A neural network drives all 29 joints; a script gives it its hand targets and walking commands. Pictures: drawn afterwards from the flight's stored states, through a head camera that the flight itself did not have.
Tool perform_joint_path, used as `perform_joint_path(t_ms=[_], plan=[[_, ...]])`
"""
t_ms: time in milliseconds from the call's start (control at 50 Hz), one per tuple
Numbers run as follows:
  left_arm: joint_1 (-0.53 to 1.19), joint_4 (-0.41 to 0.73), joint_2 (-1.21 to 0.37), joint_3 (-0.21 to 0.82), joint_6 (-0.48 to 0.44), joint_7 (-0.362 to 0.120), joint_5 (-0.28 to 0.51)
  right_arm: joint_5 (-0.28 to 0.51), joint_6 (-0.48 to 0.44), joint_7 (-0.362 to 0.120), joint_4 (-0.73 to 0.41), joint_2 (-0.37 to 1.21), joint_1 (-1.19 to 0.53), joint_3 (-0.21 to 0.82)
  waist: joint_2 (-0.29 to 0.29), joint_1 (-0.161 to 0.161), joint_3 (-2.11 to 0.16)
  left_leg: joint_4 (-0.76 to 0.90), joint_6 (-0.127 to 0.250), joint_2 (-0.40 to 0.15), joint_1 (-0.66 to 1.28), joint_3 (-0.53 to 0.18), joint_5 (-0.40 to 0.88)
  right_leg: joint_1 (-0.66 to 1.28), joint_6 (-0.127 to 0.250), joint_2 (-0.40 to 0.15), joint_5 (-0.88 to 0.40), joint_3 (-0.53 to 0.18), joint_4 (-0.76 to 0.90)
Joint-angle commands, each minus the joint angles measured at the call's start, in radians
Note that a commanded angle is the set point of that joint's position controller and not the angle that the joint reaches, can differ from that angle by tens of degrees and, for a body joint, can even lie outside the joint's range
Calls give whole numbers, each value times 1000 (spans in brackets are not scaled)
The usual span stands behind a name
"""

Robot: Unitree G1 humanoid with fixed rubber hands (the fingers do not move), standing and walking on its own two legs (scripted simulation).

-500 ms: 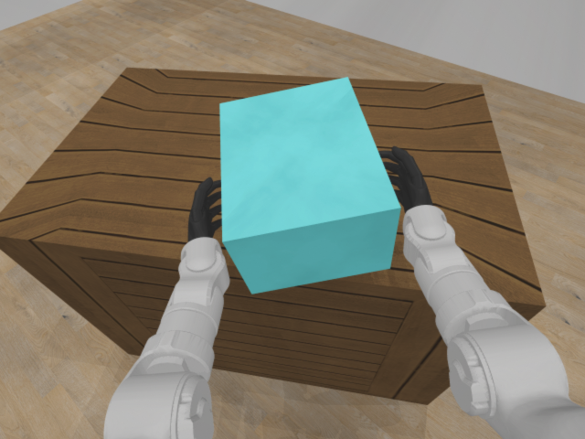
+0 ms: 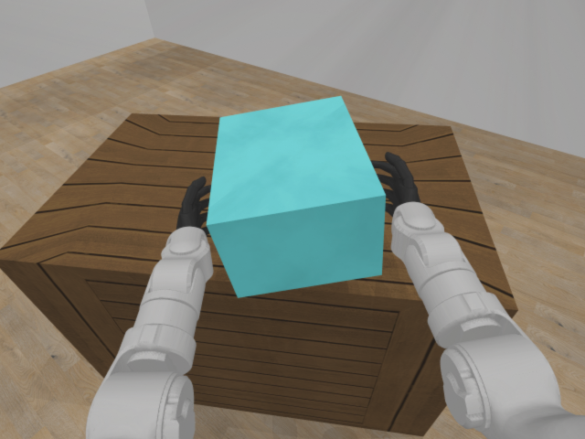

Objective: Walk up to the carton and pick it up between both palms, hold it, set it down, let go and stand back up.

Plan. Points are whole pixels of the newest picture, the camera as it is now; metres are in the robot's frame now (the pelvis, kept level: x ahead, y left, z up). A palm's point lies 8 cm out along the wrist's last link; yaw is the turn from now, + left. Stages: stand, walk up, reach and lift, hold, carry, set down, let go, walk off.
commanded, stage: reach and lift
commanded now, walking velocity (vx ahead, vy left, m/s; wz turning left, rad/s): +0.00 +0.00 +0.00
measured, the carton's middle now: (293, 188) +0.48 +0.02 +0.12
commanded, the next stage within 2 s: hold in 1.10 s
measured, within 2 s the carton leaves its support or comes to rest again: neither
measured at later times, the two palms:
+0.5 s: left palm (184, 231) +0.38 +0.17 +0.13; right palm (401, 204) +0.40 -0.13 +0.15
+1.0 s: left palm (170, 207) +0.39 +0.18 +0.17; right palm (400, 181) +0.40 -0.12 +0.19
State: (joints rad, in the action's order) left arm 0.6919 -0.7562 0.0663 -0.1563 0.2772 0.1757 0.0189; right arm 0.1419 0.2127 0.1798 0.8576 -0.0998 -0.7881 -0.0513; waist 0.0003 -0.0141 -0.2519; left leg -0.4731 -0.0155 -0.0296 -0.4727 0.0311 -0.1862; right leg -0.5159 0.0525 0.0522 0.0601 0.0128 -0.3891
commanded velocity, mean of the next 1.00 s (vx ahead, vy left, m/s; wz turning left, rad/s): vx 0.00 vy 0.00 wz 0.00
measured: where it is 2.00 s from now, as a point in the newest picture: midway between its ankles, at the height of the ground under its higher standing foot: outside the picture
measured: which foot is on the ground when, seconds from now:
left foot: down 0.00-1.00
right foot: down 0.00-1.00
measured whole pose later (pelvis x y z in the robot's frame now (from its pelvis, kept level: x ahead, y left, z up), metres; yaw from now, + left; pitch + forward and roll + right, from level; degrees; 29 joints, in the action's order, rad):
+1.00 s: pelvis +0.01 +0.01 +0.00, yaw +1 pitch +5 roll -1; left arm 0.69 -0.54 0.08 -0.22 0.52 0.13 0.00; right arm 0.20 0.41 0.24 0.68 -0.06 -0.79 -0.08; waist 0.02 0.01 -0.21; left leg -0.47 -0.02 -0.03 -0.34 0.02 -0.21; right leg -0.37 0.05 0.05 0.08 0.02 -0.37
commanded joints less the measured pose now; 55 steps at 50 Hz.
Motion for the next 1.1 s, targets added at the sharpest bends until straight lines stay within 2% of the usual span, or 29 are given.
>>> perform_joint_path(t_ms=[0, 20, 40, 80, 100, 140, 200, 260, 320, 340, 400, 440, 480, 520, 560, 620, 640, 680, 720, 760, 780, 820, 840, 880, 960, 980, 1020, 1040, 1080], plan=[[1037, 402, -676, 293, -45, -152, 35, 24, 2, -136, -368, 870, -885, 279, 53, 44, -466, 130, 20, 92, 87, -44, -39, 637, -86, -54, 13, -53, 33], [1016, 411, -678, 311, -30, -156, 47, 38, 5, -131, -388, 868, -889, 279, 42, 60, -469, 129, 17, 96, 106, -47, -27, 637, -86, -53, 15, -48, 38], [1011, 372, -649, 271, -22, -171, 34, 22, 15, -124, -391, 873, -899, 269, 74, 51, -441, 133, 29, 102, 92, -40, -63, 643, -92, -65, 43, -59, 49], [1051, 363, -625, 254, -23, -183, 38, 17, 25, -121, -359, 890, -891, 245, 81, 62, -426, 132, 34, 107, 84, -37, -84, 622, -98, -71, 105, -60, 61], [1070, 383, -640, 280, -19, -183, 48, 25, 24, -121, -371, 889, -902, 249, 39, 62, -443, 130, 26, 110, 94, -39, -77, 617, -89, -65, 110, -58, 55], [1071, 351, -641, 277, -6, -189, 44, 14, 32, -122, -341, 874, -903, 220, 24, 79, -404, 138, 28, 108, 88, -44, -103, 589, -82, -62, 144, -47, 64], [1053, 293, -644, 257, 11, -198, 24, -10, 40, -127, -305, 846, -909, 182, 6, 80, -356, 150, 28, 107, 85, -46, -130, 560, -70, -55, 215, -33, 77], [1068, 329, -665, 299, 11, -201, 47, 2, 35, -126, -336, 854, -922, 200, -22, 90, -379, 150, 21, 100, 102, -55, -108, 595, -68, -48, 148, -27, 63], [1083, 379, -666, 319, 9, -191, 57, 33, 37, -127, -371, 889, -928, 244, -31, 75, -431, 134, 22, 103, 109, -60, -76, 623, -74, -47, 93, -31, 47], [1087, 397, -673, 345, 13, -188, 67, 35, 42, -124, -376, 885, -925, 246, -37, 84, -433, 135, 17, 96, 118, -68, -69, 624, -71, -44, 68, -24, 44], [1042, 384, -685, 340, 22, -185, 61, 53, 47, -120, -393, 886, -915, 264, -39, 75, -418, 131, 15, 98, 122, -74, -50, 631, -74, -41, 29, -20, 41], [1055, 418, -669, 328, 22, -182, 61, 68, 53, -116, -402, 904, -903, 285, -32, 61, -434, 119, 20, 102, 117, -76, -35, 651, -82, -45, 13, -28, 33], [1072, 496, -682, 372, 21, -169, 84, 95, 63, -116, -447, 919, -893, 326, -40, 66, -486, 115, 12, 99, 138, -82, 8, 664, -79, -34, -51, -23, 18], [1067, 487, -691, 364, 34, -166, 73, 99, 77, -114, -413, 909, -877, 317, -56, 64, -464, 118, 8, 97, 138, -87, 2, 652, -77, -28, -35, -18, 15], [1034, 509, -692, 362, 46, -168, 65, 117, 82, -110, -436, 911, -855, 343, -53, 57, -465, 109, 6, 99, 151, -86, 37, 685, -83, -26, -94, -19, 8], [982, 502, -672, 336, 74, -179, 40, 122, 96, -100, -454, 904, -845, 346, -31, 56, -443, 112, 14, 103, 160, -83, 34, 699, -90, -34, -99, -23, 17], [961, 493, -684, 346, 84, -180, 37, 122, 98, -98, -453, 885, -831, 334, -48, 67, -424, 115, 9, 99, 168, -89, 41, 695, -85, -27, -102, -19, 19], [952, 530, -684, 350, 94, -186, 41, 138, 104, -92, -503, 891, -847, 359, -34, 64, -447, 109, 10, 105, 176, -87, 64, 713, -88, -24, -140, -18, 14], [933, 554, -697, 374, 110, -187, 46, 157, 114, -84, -516, 879, -818, 370, -56, 77, -431, 104, 0, 103, 188, -94, 91, 722, -84, -16, -169, -15, 11], [932, 589, -706, 388, 121, -188, 55, 168, 127, -76, -541, 881, -811, 382, -48, 89, -435, 102, -4, 104, 202, -100, 112, 726, -84, -10, -196, -14, 11], [928, 617, -719, 414, 130, -186, 65, 181, 128, -76, -566, 882, -816, 388, -77, 89, -447, 99, -10, 102, 210, -101, 139, 733, -83, -10, -220, -15, 10], [902, 609, -703, 396, 150, -188, 53, 188, 148, -74, -558, 872, -796, 394, -55, 86, -424, 104, -5, 103, 215, -103, 117, 714, -82, -9, -198, -17, 23], [860, 614, -717, 404, 163, -191, 45, 187, 157, -71, -547, 849, -747, 384, -67, 102, -404, 106, -13, 99, 215, -104, 121, 724, -77, -9, -211, -18, 23], [834, 633, -733, 409, 190, -194, 37, 201, 166, -67, -573, 840, -750, 386, -73, 102, -395, 105, -19, 95, 237, -109, 144, 726, -77, -4, -222, -18, 23], [823, 619, -719, 376, 225, -210, 5, 178, 191, -75, -502, 791, -714, 335, -84, 113, -303, 138, -22, 85, 223, -107, 52, 683, -67, -8, -111, -17, 44], [797, 609, -714, 360, 238, -215, 2, 184, 193, -74, -531, 796, -736, 339, -56, 105, -289, 141, -11, 87, 214, -103, 43, 694, -69, -10, -109, -23, 49], [809, 608, -726, 361, 252, -219, 0, 189, 191, -80, -545, 787, -767, 334, -80, 102, -288, 147, -13, 85, 206, -104, 31, 695, -65, -11, -96, -22, 48], [817, 652, -739, 378, 254, -216, 8, 202, 192, -80, -556, 794, -757, 345, -83, 102, -304, 141, -19, 82, 211, -105, 56, 703, -63, -5, -114, -21, 41], [828, 675, -743, 387, 256, -212, 21, 218, 193, -79, -620, 810, -802, 374, -65, 96, -345, 133, -14, 86, 225, -105, 88, 712, -65, -2, -147, -21, 40]])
